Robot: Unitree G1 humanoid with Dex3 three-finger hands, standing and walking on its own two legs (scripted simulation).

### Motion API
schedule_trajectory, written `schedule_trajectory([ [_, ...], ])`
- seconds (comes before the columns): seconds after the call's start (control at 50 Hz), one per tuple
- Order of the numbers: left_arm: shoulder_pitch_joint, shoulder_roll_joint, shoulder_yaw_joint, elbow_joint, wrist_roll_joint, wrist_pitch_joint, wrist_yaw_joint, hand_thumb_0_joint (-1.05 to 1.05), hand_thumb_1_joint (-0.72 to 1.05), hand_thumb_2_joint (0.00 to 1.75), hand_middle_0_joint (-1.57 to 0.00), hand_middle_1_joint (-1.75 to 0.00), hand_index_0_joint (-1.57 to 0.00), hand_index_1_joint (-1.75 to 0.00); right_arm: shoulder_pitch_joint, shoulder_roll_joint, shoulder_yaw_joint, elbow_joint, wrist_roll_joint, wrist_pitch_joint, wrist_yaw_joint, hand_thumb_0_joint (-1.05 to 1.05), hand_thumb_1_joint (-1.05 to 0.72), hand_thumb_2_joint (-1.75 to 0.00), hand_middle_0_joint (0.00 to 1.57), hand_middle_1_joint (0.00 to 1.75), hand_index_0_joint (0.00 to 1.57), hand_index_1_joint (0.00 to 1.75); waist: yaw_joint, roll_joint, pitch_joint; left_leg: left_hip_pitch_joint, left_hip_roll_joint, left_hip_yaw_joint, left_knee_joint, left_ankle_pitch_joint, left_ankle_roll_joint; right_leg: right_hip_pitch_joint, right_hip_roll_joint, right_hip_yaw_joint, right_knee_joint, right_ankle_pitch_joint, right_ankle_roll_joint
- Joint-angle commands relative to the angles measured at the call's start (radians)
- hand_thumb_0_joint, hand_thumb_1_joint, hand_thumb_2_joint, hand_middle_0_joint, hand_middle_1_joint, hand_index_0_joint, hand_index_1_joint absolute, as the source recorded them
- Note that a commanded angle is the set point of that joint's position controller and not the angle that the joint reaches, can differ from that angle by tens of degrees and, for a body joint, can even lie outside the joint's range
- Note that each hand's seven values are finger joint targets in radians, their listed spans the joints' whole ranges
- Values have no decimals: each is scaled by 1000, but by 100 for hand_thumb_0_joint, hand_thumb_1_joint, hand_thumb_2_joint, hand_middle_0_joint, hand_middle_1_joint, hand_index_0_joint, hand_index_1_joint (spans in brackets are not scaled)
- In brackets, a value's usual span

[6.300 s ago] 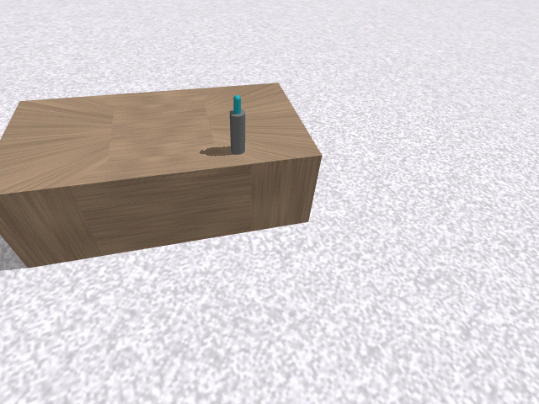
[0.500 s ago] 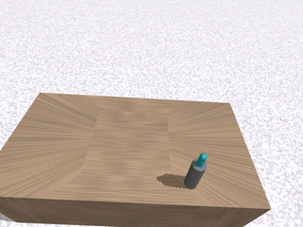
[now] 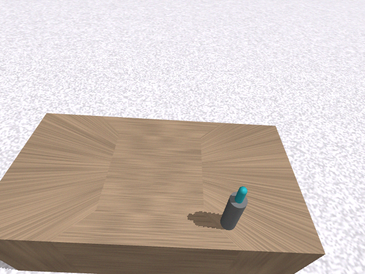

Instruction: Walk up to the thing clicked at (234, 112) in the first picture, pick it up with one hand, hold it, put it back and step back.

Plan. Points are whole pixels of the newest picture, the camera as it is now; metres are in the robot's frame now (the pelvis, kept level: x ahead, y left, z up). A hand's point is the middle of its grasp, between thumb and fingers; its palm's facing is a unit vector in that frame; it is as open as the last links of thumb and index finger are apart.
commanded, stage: stand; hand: right
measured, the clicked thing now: (235, 207) +0.42 -0.20 -0.24
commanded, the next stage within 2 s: go down in 1.02 s
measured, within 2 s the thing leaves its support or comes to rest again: neither
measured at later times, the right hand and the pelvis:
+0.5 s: hand out of the picture +0.07 -0.25 -0.16, palm faces -0.02 +0.94 -0.34, open 7.4 cm; pelvis +0.00 +0.00 +0.00, yaw +0 degrees
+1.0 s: hand out of the picture +0.08 -0.25 -0.16, palm faces -0.02 +0.94 -0.35, open 7.4 cm; pelvis +0.01 +0.00 +0.00, yaw +0 degrees
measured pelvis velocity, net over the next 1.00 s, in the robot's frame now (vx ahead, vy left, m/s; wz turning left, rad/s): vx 0.01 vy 0.00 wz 0.00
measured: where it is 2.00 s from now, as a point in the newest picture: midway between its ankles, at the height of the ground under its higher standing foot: outside the picture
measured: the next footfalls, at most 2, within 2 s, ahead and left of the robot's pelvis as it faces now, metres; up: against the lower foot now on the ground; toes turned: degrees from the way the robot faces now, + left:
none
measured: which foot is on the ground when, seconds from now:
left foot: down 0.00-1.00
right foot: down 0.00-1.00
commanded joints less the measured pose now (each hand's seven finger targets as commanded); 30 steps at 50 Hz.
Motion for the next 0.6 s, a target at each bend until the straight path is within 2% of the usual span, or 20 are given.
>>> schedule_trajectory([
  [0.0,-34,211,41,-52,2,-20,15,0,90,90,-20,-30,-20,-30,-45,-213,-37,-61,2,-22,-10,0,-90,-90,20,30,20,30,5,-6,-32,15,136,-115,-49,161,11,-32,-121,91,-51,110,-28],
  [0.02,-31,210,41,-53,1,-20,15,0,90,90,-20,-30,-20,-30,-42,-211,-36,-62,2,-21,-8,0,-90,-90,20,30,20,30,4,-7,-24,9,135,-117,-55,134,10,-41,-120,92,-56,80,-27],
  [0.12,-35,211,42,-56,1,-20,13,0,90,90,-20,-30,-20,-30,-40,-220,-37,-61,1,-23,-8,0,-90,-90,20,30,20,30,6,8,-41,14,137,-116,-55,117,12,-34,-124,100,-56,73,-33],
  [0.18,-37,214,42,-59,5,-20,13,0,90,90,-20,-30,-20,-30,-41,-214,-37,-66,1,-24,-9,0,-90,-90,20,30,20,30,2,1,-59,22,137,-114,-48,147,14,-27,-124,96,-52,109,-32],
  [0.24,-35,214,41,-57,2,-20,13,0,90,90,-20,-30,-20,-30,-42,-212,-36,-63,2,-24,-9,0,-90,-90,20,30,20,30,6,-4,-52,29,140,-120,-51,168,10,-35,-120,92,-44,103,-31],
  [0.36,-35,216,42,-54,2,-18,13,0,90,90,-20,-30,-20,-30,-33,-217,-36,-59,1,-22,-10,0,-90,-90,20,30,20,30,3,-3,-50,24,136,-115,-51,132,12,-32,-123,100,-50,87,-34],
  [0.4,-21,213,40,-55,3,-19,12,0,90,90,-20,-30,-20,-30,-38,-221,-38,-61,0,-23,-10,0,-90,-90,20,30,20,30,10,3,-61,37,138,-112,-42,155,15,-30,-125,99,-49,107,-34],
  [0.52,-27,211,39,-59,6,-19,14,0,90,90,-20,-30,-20,-30,-28,-214,-36,-63,0,-25,-10,0,-90,-90,20,30,20,30,3,-1,-67,34,137,-109,-41,181,13,-24,-125,94,-40,138,-32],
  [0.58,-26,213,40,-55,2,-18,15,0,90,90,-20,-30,-20,-30,-36,-217,-37,-60,1,-23,-10,0,-90,-90,20,30,20,30,7,-6,-52,38,140,-115,-43,177,15,-37,-123,95,-41,118,-33],
])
